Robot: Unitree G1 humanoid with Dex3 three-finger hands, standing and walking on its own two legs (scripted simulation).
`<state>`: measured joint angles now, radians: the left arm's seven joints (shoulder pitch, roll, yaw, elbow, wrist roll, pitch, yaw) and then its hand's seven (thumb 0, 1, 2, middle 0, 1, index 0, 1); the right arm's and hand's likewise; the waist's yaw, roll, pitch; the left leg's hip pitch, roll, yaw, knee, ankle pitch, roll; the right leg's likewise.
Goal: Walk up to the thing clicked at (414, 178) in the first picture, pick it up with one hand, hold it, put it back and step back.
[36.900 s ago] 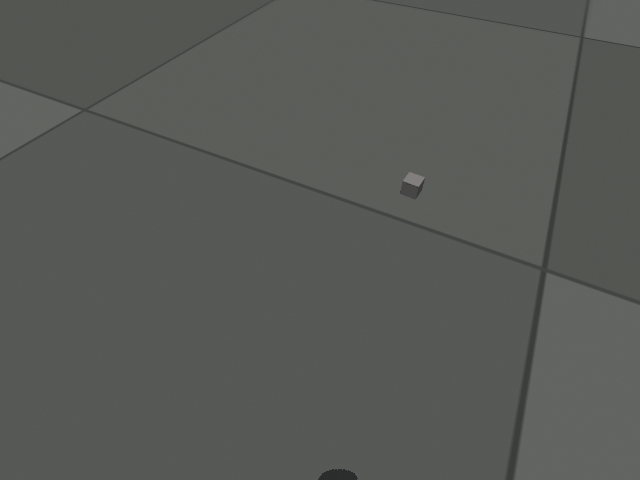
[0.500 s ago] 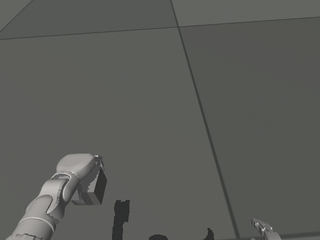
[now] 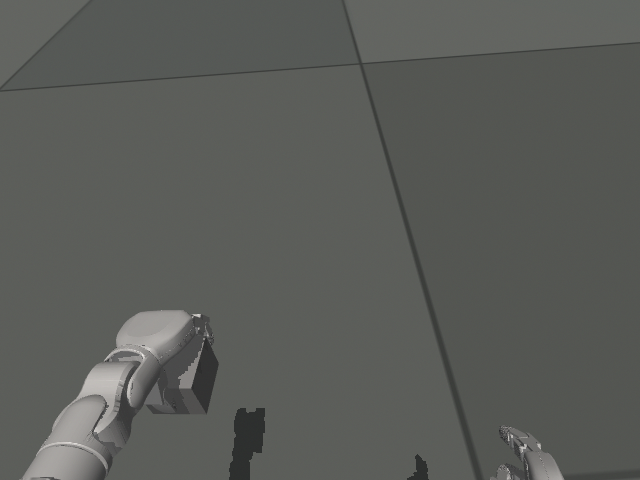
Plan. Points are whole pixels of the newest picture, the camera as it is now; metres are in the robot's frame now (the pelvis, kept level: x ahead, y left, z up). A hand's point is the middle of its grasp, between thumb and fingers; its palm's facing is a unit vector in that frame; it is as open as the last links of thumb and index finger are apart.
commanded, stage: hold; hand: left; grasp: from above
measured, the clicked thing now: (179, 374) +0.29 +0.22 -0.07
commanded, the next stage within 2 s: crouch in 0.64 s
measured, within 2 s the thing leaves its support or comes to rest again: neither
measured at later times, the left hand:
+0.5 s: hand (168, 364) +0.29 +0.22 -0.02, palm faces -0.46 -0.03 -0.89, open 10.4 cm
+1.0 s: hand (171, 362) +0.30 +0.22 -0.04, palm faces -0.45 -0.02 -0.89, open 10.4 cm
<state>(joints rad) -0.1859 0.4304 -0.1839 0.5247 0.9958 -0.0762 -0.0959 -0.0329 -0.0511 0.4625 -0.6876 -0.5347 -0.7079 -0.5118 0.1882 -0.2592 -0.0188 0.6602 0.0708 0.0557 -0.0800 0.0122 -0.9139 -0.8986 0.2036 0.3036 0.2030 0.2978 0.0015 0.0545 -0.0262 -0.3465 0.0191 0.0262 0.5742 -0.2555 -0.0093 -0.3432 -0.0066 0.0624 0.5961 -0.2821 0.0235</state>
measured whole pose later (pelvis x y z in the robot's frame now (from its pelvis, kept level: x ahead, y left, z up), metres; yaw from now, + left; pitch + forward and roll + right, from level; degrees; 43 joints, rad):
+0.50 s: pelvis +0.00 +0.00 +0.00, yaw +0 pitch +1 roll +1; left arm -0.20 0.43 -0.19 0.54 1.00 -0.10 -0.09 -0.03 -0.06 0.47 -0.69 -0.53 -0.71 -0.51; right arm 0.18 -0.26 -0.01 0.67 0.07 0.07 -0.09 0.01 -0.92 -0.90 0.20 0.30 0.20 0.30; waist 0.00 0.05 -0.01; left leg -0.31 0.02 0.03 0.52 -0.24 -0.01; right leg -0.30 -0.01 0.06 0.55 -0.26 0.02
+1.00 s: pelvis +0.01 +0.00 +0.00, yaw +0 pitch +3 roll +0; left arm -0.23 0.42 -0.18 0.65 1.03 -0.14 -0.01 -0.03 -0.04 0.46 -0.67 -0.55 -0.69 -0.53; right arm 0.18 -0.25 -0.02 0.66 0.07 0.10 -0.08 0.01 -0.91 -0.90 0.20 0.30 0.20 0.30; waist -0.01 0.04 -0.02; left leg -0.35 0.01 0.02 0.55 -0.25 -0.01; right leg -0.34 -0.01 0.06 0.57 -0.28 0.02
